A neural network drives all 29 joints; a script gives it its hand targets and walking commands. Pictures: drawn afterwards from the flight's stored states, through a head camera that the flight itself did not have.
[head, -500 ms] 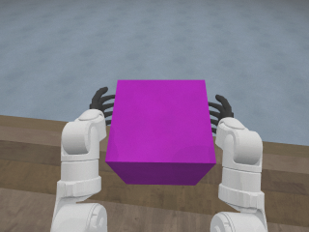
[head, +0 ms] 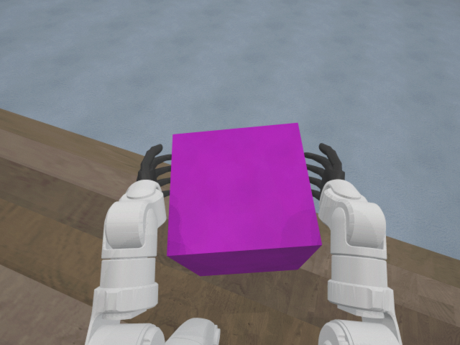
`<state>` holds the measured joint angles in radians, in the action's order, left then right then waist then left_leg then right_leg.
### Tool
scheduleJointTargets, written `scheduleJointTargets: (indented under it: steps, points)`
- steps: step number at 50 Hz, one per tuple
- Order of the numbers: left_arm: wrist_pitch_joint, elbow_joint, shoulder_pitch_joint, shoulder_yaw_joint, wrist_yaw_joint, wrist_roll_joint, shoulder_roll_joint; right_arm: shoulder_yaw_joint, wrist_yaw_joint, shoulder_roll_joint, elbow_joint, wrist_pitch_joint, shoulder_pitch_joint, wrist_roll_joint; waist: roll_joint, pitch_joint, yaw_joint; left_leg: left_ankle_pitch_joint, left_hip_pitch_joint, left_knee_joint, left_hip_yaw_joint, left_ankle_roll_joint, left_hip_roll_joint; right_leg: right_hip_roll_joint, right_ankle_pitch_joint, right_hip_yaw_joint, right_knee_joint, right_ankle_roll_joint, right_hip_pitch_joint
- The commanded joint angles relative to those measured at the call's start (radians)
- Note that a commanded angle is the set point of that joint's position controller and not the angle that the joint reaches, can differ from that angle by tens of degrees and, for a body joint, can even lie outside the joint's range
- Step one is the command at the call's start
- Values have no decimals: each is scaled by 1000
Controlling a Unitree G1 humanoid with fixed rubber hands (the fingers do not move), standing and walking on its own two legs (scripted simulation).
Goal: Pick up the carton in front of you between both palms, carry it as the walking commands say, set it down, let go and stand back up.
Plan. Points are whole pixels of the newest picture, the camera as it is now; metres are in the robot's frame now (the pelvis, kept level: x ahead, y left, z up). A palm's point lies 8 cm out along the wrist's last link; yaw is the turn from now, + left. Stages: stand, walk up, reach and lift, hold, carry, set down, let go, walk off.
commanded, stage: carry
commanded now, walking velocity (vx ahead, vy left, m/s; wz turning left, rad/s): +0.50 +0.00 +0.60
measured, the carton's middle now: (242, 209) +0.35 +0.01 +0.01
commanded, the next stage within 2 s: none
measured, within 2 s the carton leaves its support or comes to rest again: neither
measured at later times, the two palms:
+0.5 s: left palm (154, 125) +0.67 +0.28 -0.09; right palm (253, 119) +0.73 -0.01 -0.09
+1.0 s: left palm (181, 87) +1.07 +0.28 -0.23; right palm (250, 92) +1.09 -0.01 -0.24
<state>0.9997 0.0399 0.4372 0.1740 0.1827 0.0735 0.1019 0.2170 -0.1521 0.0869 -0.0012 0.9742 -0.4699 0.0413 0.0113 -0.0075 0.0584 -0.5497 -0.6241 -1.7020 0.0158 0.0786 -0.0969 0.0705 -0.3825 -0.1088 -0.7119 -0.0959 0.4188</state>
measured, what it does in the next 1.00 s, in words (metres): goes down: left foot 0.14 m lower, then right foot 0.14 m lower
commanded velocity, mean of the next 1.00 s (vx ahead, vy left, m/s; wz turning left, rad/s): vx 0.50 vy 0.00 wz -0.24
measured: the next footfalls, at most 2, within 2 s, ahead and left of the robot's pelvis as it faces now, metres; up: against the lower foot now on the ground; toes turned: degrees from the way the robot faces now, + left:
left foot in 0.32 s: +0.43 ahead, +0.11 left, -0.14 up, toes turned +15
right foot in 0.72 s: +0.68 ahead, +0.04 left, -0.28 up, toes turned +9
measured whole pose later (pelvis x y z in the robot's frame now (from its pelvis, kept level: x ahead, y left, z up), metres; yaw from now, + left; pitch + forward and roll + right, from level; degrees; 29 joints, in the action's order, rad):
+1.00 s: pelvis +0.75 +0.10 -0.31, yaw +0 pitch +3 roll -1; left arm 1.00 -0.13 0.48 0.15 0.25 0.00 0.09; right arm 0.27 -0.20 0.15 0.01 0.97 -0.38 0.10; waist 0.00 -0.02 0.14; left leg -0.05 -0.77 -0.99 0.10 0.01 0.04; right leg 0.20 -0.63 0.09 -0.88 -0.14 0.29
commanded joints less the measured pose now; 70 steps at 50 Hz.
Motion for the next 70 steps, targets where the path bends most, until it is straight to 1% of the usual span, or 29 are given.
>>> scheduleJointTargets:
  steps: [1,3,6,11,13,15,16,17,18,20,22,32,36,37,38,41,42,43,45,47,49,52,55,56,57,58,61,68,70]
  points:
    - [-11,100,609,-706,-139,-378,864,-551,86,797,-32,34,-402,-167,-11,-438,15,122,-445,111,114,-31,138,-451,521,622,-1,-191,-582]
    - [-24,140,737,-739,-160,-424,935,-566,99,836,-64,18,-493,-179,-84,-268,0,251,-262,511,48,-63,141,-397,450,486,114,-154,-248]
    - [-33,103,709,-735,-167,-428,964,-647,110,905,-109,-3,-560,-236,113,-327,21,449,-241,407,-55,-6,133,-388,662,338,33,-93,-338]
    - [-46,92,621,-719,-164,-421,909,-698,99,880,-161,-8,-563,-266,42,-235,105,1040,78,1149,-211,-13,30,-145,205,6,-157,3,-240]
    - [-36,59,560,-695,-155,-404,868,-685,87,820,-153,15,-518,-246,157,-233,54,1028,232,1189,-231,17,27,-175,314,-21,-236,21,-223]
    - [-17,43,521,-677,-148,-376,829,-652,79,772,-134,35,-461,-224,130,-458,-172,1006,628,1077,-263,68,-1,-251,805,-88,-626,74,-220]
    - [-14,53,562,-661,-143,-352,833,-634,85,759,-143,44,-463,-217,2,-410,-259,970,767,1183,-118,135,68,-173,399,-86,-1010,97,-1]
    - [4,25,570,-628,-132,-330,799,-624,84,726,-94,56,-472,-227,-254,-373,-195,1285,983,944,35,181,204,-32,-362,11,-1248,119,362]
    - [24,18,491,-587,-120,-306,756,-654,82,735,-52,57,-437,-268,-225,-502,-136,1125,1074,992,361,271,352,-66,-288,144,-1134,120,462]
    - [28,14,569,-559,-108,-283,747,-675,91,822,-73,61,-538,-327,30,-388,-102,729,744,1107,378,178,318,-125,-110,179,-827,106,392]
    - [21,58,603,-555,-124,-281,805,-713,105,915,-83,43,-634,-372,13,-443,-60,675,549,1101,523,302,447,-170,-69,241,-655,115,322]
    - [-40,59,633,-698,-168,-337,949,-728,136,993,-71,-26,-546,-330,-54,-392,-157,477,409,747,-17,69,147,3,788,-42,48,41,83]
    - [-20,49,564,-654,-149,-284,838,-711,127,911,-53,-14,-500,-302,-109,-366,6,904,402,359,-127,-11,185,14,566,-77,206,-31,-147]
    - [-11,16,523,-623,-146,-259,813,-690,118,877,-49,-3,-538,-290,27,-333,109,709,215,7,-184,-37,138,-47,688,25,342,-95,-351]
    - [-6,-23,511,-608,-134,-253,762,-678,114,850,-52,14,-545,-281,336,-340,81,-92,-238,-166,-146,-88,26,-186,1251,307,19,-215,-707]
    - [30,-32,523,-628,-128,-320,791,-574,69,781,16,34,-452,-228,-87,-419,62,-17,-483,70,15,-74,111,-273,1054,600,32,-252,-760]
    - [20,-13,586,-644,-130,-359,819,-551,67,789,-9,29,-463,-215,30,-490,46,11,-534,131,103,-74,117,-364,983,780,-15,-349,-795]
    - [12,-2,638,-669,-142,-388,884,-543,67,798,-23,22,-496,-199,-40,-463,29,66,-482,252,145,-94,147,-361,885,805,1,-340,-674]
    - [-2,11,762,-700,-168,-440,978,-551,79,860,-23,-2,-564,-195,-93,-350,13,157,-233,585,77,-124,134,-252,759,646,86,-279,-355]
    - [-26,-8,788,-713,-186,-464,1036,-592,93,919,-41,-30,-610,-208,50,-409,19,433,-10,565,0,-72,118,-200,902,511,10,-205,-251]
    - [-43,-16,753,-714,-193,-468,1052,-625,98,948,-51,-50,-624,-222,42,-381,91,631,-288,785,32,-54,101,-59,718,505,-132,-164,-498]
    - [-59,-45,680,-699,-187,-465,1007,-622,90,914,-62,-57,-569,-205,-13,-362,127,973,169,1227,-103,-103,2,63,424,370,-216,-133,-213]
    - [-53,-90,593,-674,-169,-433,942,-626,73,829,-58,-32,-519,-190,177,-439,-13,1139,489,1290,-12,-63,96,0,480,325,-485,-86,-192]
    - [-46,-104,579,-659,-165,-416,912,-606,68,790,-55,-23,-493,-188,152,-516,-163,1108,705,1210,-85,-61,81,-32,616,231,-706,-55,-103]
    - [-37,-118,563,-645,-160,-388,905,-594,63,764,-38,-15,-488,-181,-79,-466,-253,960,857,1246,-8,-22,160,45,104,180,-1002,4,109]
    - [-17,-130,568,-611,-152,-376,868,-588,52,715,-10,-7,-487,-180,-247,-509,-133,1362,1127,973,277,60,411,57,-308,211,-1151,72,445]
    - [9,-112,539,-502,-103,-270,795,-643,56,804,-53,4,-561,-292,-34,-498,-134,489,814,1147,582,166,450,-53,-151,249,-991,73,451]
    - [-32,9,640,-588,-115,-277,925,-742,122,1012,-100,-34,-696,-420,-193,-451,-120,839,579,1034,283,121,409,-84,205,137,-610,52,386]
    - [-43,49,641,-617,-118,-292,928,-741,130,1003,-117,-43,-673,-420,-122,-434,-138,609,666,901,131,29,311,-100,439,170,-384,27,491]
